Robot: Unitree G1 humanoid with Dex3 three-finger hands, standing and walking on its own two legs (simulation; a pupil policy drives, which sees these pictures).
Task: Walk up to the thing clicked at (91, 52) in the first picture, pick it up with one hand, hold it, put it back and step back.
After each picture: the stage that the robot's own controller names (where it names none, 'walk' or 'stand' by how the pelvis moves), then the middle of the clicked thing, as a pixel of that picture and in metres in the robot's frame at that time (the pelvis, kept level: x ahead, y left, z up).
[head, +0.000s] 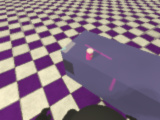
stand; (89, 54) +0.64 +0.02 -0.10
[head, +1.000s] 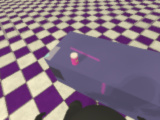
walk; (74, 59) +0.52 +0.18 -0.08
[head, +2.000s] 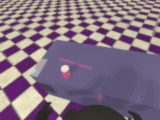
stand; (65, 71) +0.40 +0.21 -0.09
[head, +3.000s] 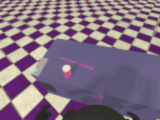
stand; (67, 71) +0.40 +0.19 -0.10
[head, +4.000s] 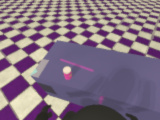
stand; (67, 73) +0.39 +0.19 -0.10
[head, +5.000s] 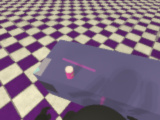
stand; (69, 72) +0.40 +0.17 -0.10
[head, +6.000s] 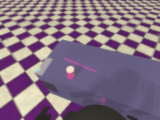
stand; (70, 72) +0.40 +0.16 -0.10
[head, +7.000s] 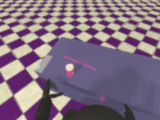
rise first; (70, 70) +0.41 +0.17 -0.10
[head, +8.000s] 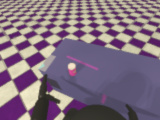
go down; (72, 69) +0.42 +0.17 -0.10
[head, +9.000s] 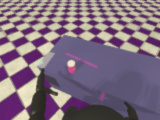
go down; (71, 66) +0.44 +0.17 -0.09
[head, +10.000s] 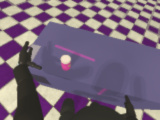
close in; (66, 63) +0.41 +0.15 -0.02
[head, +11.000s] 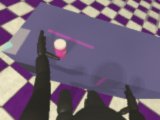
close; (60, 49) +0.46 +0.16 +0.04
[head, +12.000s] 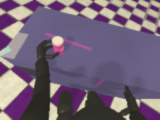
close; (58, 46) +0.49 +0.16 +0.04
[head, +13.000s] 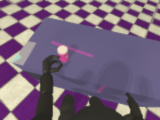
go down; (63, 54) +0.46 +0.16 +0.01
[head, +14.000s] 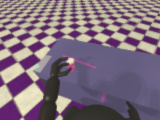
rise first; (70, 64) +0.46 +0.17 -0.05
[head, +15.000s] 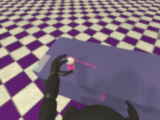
rise first; (70, 64) +0.46 +0.16 -0.06
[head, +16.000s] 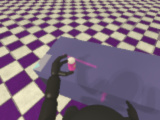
rise first; (71, 64) +0.47 +0.16 -0.06
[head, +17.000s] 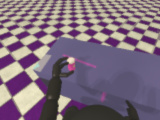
rise first; (71, 64) +0.47 +0.16 -0.06
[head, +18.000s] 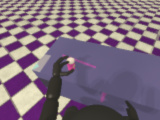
rise first; (71, 64) +0.47 +0.16 -0.06
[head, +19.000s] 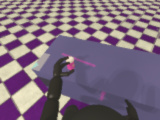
rise first; (70, 63) +0.47 +0.16 -0.06
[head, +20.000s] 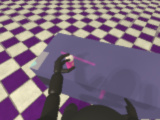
close; (69, 62) +0.47 +0.16 -0.05
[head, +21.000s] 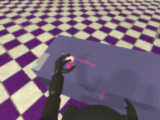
close; (70, 63) +0.47 +0.16 -0.06
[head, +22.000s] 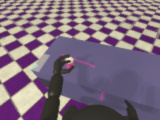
close; (70, 64) +0.47 +0.17 -0.06
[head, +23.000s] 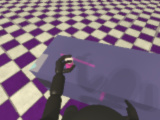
close; (69, 64) +0.46 +0.17 -0.06
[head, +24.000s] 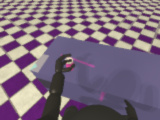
close; (69, 64) +0.46 +0.17 -0.06
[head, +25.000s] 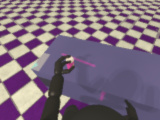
close; (70, 63) +0.47 +0.16 -0.06
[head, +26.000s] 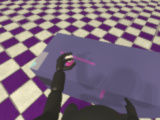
close; (69, 62) +0.47 +0.16 -0.06
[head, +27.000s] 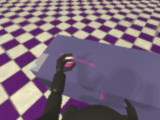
close; (69, 63) +0.46 +0.17 -0.06
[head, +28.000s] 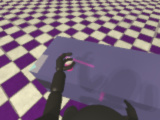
close; (69, 64) +0.46 +0.17 -0.06
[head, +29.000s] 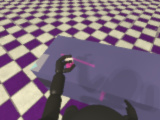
close; (69, 63) +0.46 +0.17 -0.06
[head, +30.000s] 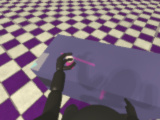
close; (69, 62) +0.47 +0.16 -0.06
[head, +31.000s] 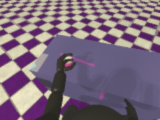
close; (69, 63) +0.46 +0.17 -0.06
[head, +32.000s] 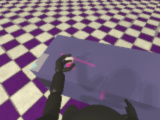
close; (69, 63) +0.46 +0.16 -0.06
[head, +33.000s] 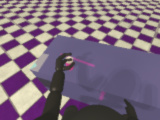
close; (69, 63) +0.46 +0.17 -0.06
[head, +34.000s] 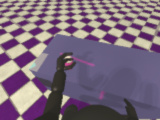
close; (68, 63) +0.46 +0.17 -0.06
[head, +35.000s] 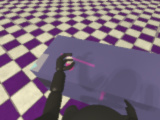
close; (69, 63) +0.46 +0.17 -0.06
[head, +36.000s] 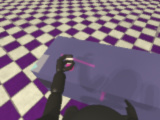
close; (69, 64) +0.46 +0.17 -0.06
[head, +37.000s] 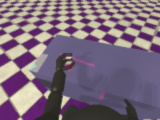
close; (69, 63) +0.46 +0.17 -0.06
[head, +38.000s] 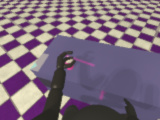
close; (69, 63) +0.47 +0.17 -0.06
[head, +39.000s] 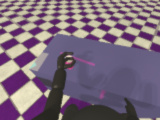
close; (69, 62) +0.47 +0.16 -0.06
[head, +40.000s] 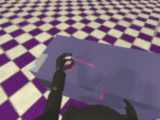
close; (69, 63) +0.46 +0.17 -0.06
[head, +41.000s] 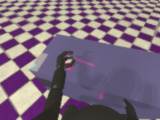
close; (69, 63) +0.46 +0.17 -0.06
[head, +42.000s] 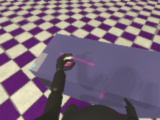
close; (68, 63) +0.46 +0.17 -0.06
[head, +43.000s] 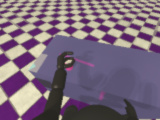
close; (68, 63) +0.46 +0.17 -0.06
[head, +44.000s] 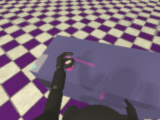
close; (69, 64) +0.46 +0.17 -0.06
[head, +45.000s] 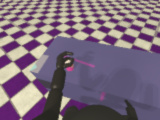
close; (69, 64) +0.46 +0.17 -0.06
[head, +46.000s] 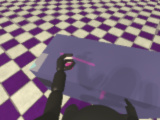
close; (69, 63) +0.46 +0.17 -0.06
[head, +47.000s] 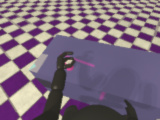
close; (69, 64) +0.46 +0.17 -0.06
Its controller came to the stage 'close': yes
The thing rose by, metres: 0.00
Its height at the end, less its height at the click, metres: +0.00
